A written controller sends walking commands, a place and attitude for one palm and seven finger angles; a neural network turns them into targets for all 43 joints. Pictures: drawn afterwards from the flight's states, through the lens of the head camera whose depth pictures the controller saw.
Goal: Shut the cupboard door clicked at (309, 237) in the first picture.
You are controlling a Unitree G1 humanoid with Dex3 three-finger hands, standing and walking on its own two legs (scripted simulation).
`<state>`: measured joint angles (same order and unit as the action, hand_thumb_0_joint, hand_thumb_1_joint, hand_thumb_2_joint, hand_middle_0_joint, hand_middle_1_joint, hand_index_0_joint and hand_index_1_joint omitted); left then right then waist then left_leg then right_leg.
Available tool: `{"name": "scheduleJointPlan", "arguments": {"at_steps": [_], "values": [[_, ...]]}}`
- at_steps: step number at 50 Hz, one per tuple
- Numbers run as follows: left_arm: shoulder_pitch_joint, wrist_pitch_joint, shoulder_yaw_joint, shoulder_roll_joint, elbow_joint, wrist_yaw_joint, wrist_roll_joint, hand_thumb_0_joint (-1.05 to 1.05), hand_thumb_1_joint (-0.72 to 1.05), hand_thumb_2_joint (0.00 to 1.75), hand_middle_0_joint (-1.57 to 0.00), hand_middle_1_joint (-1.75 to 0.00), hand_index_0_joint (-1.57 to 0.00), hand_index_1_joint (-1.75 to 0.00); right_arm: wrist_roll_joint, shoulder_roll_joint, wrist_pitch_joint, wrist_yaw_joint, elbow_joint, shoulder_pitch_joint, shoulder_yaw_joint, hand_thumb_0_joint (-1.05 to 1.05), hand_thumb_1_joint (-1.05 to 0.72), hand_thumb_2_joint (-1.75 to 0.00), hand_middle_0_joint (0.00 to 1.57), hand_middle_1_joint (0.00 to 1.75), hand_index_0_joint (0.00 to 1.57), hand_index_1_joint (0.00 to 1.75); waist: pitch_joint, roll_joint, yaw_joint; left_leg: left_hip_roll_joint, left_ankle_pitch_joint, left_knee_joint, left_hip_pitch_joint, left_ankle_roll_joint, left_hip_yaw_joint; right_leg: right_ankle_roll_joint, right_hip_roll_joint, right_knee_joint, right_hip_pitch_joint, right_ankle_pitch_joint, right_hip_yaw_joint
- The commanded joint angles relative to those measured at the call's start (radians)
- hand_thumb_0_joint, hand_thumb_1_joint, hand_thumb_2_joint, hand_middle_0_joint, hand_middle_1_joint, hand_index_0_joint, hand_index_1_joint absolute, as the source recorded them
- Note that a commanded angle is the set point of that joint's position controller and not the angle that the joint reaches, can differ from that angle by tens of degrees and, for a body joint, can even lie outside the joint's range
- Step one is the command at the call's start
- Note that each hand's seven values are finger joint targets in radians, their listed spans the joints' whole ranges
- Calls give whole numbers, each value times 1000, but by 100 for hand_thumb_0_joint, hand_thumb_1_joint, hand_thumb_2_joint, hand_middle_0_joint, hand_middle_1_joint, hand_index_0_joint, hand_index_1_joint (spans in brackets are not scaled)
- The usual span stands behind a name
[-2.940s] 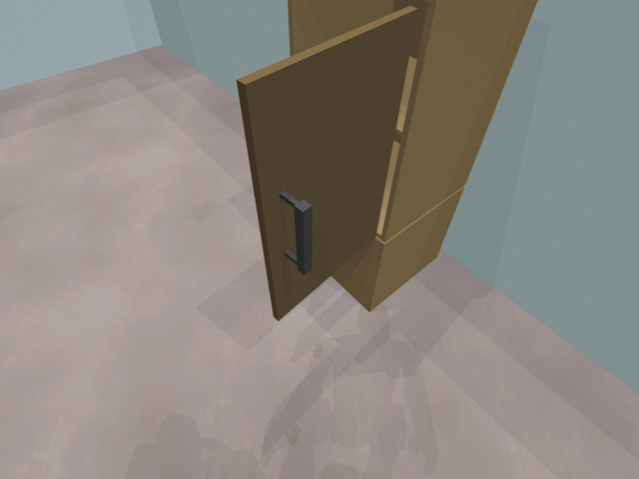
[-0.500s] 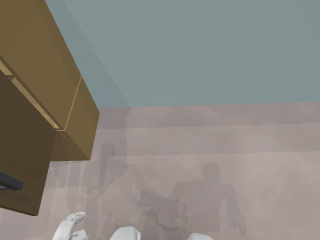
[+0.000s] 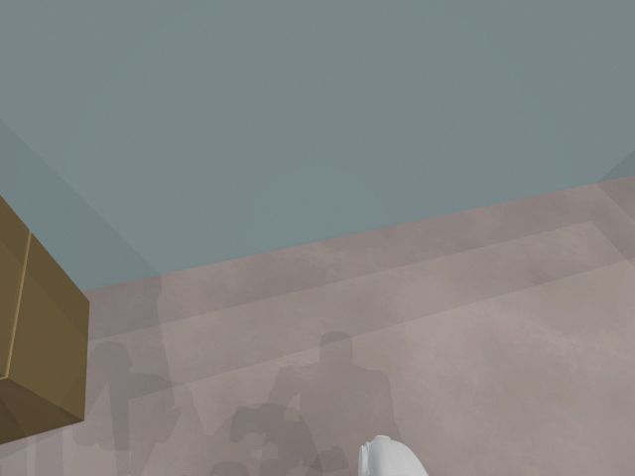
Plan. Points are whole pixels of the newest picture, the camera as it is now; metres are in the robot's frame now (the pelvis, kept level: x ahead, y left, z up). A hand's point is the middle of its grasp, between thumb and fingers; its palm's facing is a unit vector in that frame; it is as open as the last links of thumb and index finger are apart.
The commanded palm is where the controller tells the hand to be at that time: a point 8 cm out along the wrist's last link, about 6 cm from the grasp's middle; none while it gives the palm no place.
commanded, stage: walk to a spot facing it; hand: left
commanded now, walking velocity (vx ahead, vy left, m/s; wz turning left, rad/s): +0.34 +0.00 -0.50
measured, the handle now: out of the picture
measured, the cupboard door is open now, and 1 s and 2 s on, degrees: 95 95 95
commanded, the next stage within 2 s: turn to face it in 0.98 s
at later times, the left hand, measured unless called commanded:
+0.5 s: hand (264, 373) +0.29 +0.10 -0.17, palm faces -0.13 -0.97 -0.22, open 7.2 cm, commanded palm none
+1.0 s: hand (299, 259) +0.52 +0.06 -0.17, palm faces -0.23 -0.96 -0.18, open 7.3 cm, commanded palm none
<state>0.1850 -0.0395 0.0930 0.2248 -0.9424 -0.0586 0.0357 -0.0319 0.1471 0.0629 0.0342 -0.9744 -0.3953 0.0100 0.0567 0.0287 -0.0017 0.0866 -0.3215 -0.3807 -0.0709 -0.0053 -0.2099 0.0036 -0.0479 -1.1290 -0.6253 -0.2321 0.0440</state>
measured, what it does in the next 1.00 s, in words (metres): walks ahead, turning right: right foot, then left foot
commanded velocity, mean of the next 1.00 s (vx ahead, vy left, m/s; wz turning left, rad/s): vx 0.35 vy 0.00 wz -0.25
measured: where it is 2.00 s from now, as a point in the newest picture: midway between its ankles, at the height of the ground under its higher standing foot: (386, 340)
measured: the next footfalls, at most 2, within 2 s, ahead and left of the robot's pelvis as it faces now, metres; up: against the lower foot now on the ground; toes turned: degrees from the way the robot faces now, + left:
right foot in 0.22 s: +0.21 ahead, -0.13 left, +0.00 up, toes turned -13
left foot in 0.76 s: +0.50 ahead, +0.01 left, +0.00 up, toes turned -6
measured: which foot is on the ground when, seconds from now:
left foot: down 0.00-0.22, up 0.24-0.74, down 0.76-1.00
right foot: up 0.00-0.20, down 0.22-0.76, up 0.78-1.00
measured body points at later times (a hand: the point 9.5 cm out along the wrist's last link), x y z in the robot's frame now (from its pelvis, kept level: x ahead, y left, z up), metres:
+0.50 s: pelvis +0.20 -0.09 +0.00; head +0.23 -0.10 +0.45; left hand +0.29 +0.15 -0.15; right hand +0.22 -0.32 -0.15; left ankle +0.29 +0.07 -0.68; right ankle +0.17 -0.12 -0.74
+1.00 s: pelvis +0.45 -0.11 +0.00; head +0.48 -0.12 +0.44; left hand +0.54 +0.11 -0.16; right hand +0.39 -0.35 -0.16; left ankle +0.46 +0.01 -0.74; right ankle +0.45 -0.25 -0.69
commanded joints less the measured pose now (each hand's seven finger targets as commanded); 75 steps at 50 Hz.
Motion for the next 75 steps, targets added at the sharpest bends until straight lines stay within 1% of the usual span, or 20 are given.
{"name": "scheduleJointPlan", "arguments": {"at_steps": [1, 6, 9, 11, 14, 17, 32, 36, 37, 38, 42, 47, 53, 55, 56, 57, 60, 64, 73, 75], "values": [[-204, 39, -28, -28, 123, -12, -5, 0, 90, 90, -20, -30, -20, -30, -2, 151, 17, 6, -21, -160, 33, 0, -90, -90, 20, 30, 20, 30, 47, -177, -62, 231, 536, 128, 119, 78, 45, -7, -20, 206, -119, 47, 60], [-188, 43, -23, 3, 104, -6, -9, 0, 90, 90, -20, -30, -20, -30, -5, 182, 7, 4, -46, -148, 38, 0, -90, -90, 20, 30, 20, 30, 36, -200, -26, 269, 785, 38, 92, 84, -18, -73, 40, 402, 131, -25, 116], [192, 66, 9, 91, -10, 15, -5, 0, 90, 90, -20, -30, -20, -30, 14, 209, 4, -8, -23, -38, 44, 0, -90, -90, 20, 30, 20, 30, -138, -118, 161, 200, 819, -414, -107, 21, -79, -132, 76, 545, 672, 17, 112], [336, 73, 46, 275, -52, 42, -31, 0, 90, 90, -20, -30, -20, -30, 43, 114, 4, -13, 39, -6, 39, 0, -90, -90, 20, 30, 20, 30, -270, 212, 176, -28, -310, -1038, -606, -34, 52, -304, -390, 806, 968, 127, -628], [70, 79, 2, 132, 18, 62, -29, 0, 90, 90, -20, -30, -20, -30, 13, 111, -20, -15, 9, 58, 55, 0, -90, -90, 20, 30, 20, 30, -17, 8, 34, 101, -22, -966, -543, -25, 218, -223, -288, 912, 448, -60, -381], [9, 97, -13, 74, 21, 61, -16, 0, 90, 90, -20, -30, -20, -30, -1, 66, -57, -26, -38, -42, 50, 0, -90, -90, 20, 30, 20, 30, 1, 51, -51, 90, 64, -798, -438, -40, 189, -180, -174, 975, 290, -90, -211], [270, 132, -28, 64, -130, 71, -19, 0, 90, 90, -20, -30, -20, -30, 13, 76, -14, -58, 84, 392, 46, 0, -90, -90, 20, 30, 20, 30, 41, 57, 48, 3, 109, -308, -550, -16, 128, -191, -190, 862, 707, 553, -188], [237, 132, -23, 75, -137, 74, -26, 0, 90, 90, -20, -30, -20, -30, 0, 126, 2, -31, -13, 129, 59, 0, -90, -90, 20, 30, 20, 30, -79, 46, -88, -74, 196, -114, -47, 44, 62, -119, -117, 509, 548, 815, -93], [249, 132, -26, 40, -119, 70, -32, 0, 90, 90, -20, -30, -20, -30, -14, 210, 8, -20, -53, -23, 80, 0, -90, -90, 20, 30, 20, 30, -183, -71, -141, 121, 256, -107, 237, 129, 307, -75, -38, 270, 295, 530, -60], [265, 136, -40, -2, -94, 59, -38, 0, 90, 90, -20, -30, -20, -30, -16, 301, 4, -17, -75, -140, 99, 0, -90, -90, 20, 30, 20, 30, -276, -270, -145, 399, 349, -30, 386, 260, 626, -54, 77, -91, 88, -218, 10], [113, 105, -22, -18, -67, 43, -7, 0, 90, 90, -20, -30, -20, -30, -2, 146, 16, -9, -35, 40, 55, 0, -90, -90, 20, 30, 20, 30, 14, -117, -47, 328, 113, 174, -58, 179, 449, -40, -55, -206, -21, -120, -86], [112, 59, -26, -75, -56, 27, -4, 0, 90, 90, -20, -30, -20, -30, 1, 128, 20, -14, -53, 57, 53, 0, -90, -90, 20, 30, 20, 30, 19, -158, 8, 214, 257, 193, -182, 123, 95, -15, -78, 193, 139, -15, 3], [21, 56, -14, -11, -9, 14, -5, 0, 90, 90, -20, -30, -20, -30, -3, 192, -6, -22, -52, 54, 63, 0, -90, -90, 20, 30, 20, 30, 33, -140, 16, 227, 163, 100, -159, 95, 45, -23, -16, 432, 275, 38, 87], [164, 71, -9, 36, -55, 24, -3, 0, 90, 90, -20, -30, -20, -30, 5, 183, -13, -23, -62, 50, 51, 0, -90, -90, 20, 30, 20, 30, -26, -71, 87, 158, 321, -133, -206, 54, 3, -45, 24, 552, 519, 70, 100], [298, 91, 9, 124, -101, 39, 1, 0, 90, 90, -20, -30, -20, -30, 17, 140, -12, -31, -63, 30, 40, 0, -90, -90, 20, 30, 20, 30, -121, 113, 138, 70, 221, -403, -355, 11, -44, -96, -127, 620, 747, 142, -84], [391, 98, 27, 234, -125, 52, -11, 0, 90, 90, -20, -30, -20, -30, 32, 87, -11, -30, -41, -9, 33, 0, -90, -90, 20, 30, 20, 30, -240, 366, 143, -57, -323, -733, -503, -21, -2, -216, -413, 755, 886, 335, -446], [174, 90, -9, 146, -64, 78, -19, 0, 90, 90, -20, -30, -20, -30, 25, 106, -37, -16, -50, 72, 42, 0, -90, -90, 20, 30, 20, 30, -84, 176, 68, 34, -190, -892, -519, -14, 218, -218, -397, 821, 562, 355, -283], [5, 93, -32, 77, -14, 83, -14, 0, 90, 90, -20, -30, -20, -30, 18, 41, -77, -29, -92, -23, 29, 0, -90, -90, 20, 30, 20, 30, -58, 97, -39, 36, -68, -666, -359, -35, 167, -147, -302, 843, 371, 405, 39], [12, 59, 1, 97, 8, 88, -19, 0, 90, 90, -20, -30, -20, -30, 6, 89, -80, -52, -5, 48, 53, 0, -90, -90, 20, 30, 20, 30, -81, 8, -39, -11, 186, -175, -181, -16, 92, -54, -280, 551, 414, 272, 170], [-7, 39, -12, 31, 76, 85, -34, 0, 90, 90, -20, -30, -20, -30, -9, 272, -74, -37, 11, -42, 95, 0, -90, -90, 20, 30, 20, 30, -118, -403, -91, 342, 682, 13, -49, 212, 629, 68, -53, 149, 116, -479, 173]]}}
